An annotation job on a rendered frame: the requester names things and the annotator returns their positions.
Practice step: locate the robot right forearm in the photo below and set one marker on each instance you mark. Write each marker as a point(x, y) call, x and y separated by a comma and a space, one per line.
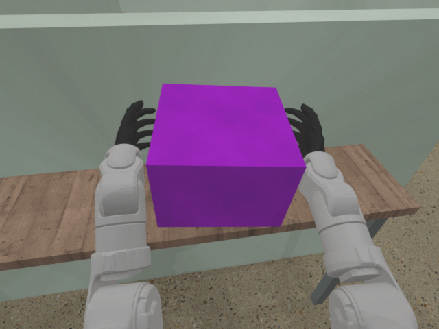
point(350, 254)

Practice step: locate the robot left forearm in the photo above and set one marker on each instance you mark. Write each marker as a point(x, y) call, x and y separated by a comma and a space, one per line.
point(121, 249)

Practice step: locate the right robot hand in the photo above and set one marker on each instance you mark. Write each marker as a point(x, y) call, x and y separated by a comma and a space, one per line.
point(310, 138)

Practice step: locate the table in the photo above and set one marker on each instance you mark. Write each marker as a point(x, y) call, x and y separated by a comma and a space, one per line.
point(49, 218)

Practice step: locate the robot left upper arm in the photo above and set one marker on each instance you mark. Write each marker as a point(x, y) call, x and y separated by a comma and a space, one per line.
point(125, 306)

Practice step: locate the robot right upper arm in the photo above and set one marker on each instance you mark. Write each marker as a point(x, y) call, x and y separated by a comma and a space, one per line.
point(369, 306)

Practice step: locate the left robot hand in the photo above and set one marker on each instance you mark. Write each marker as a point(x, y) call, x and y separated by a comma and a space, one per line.
point(127, 133)

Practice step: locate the carton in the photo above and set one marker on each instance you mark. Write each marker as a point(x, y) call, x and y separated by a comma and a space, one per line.
point(222, 156)

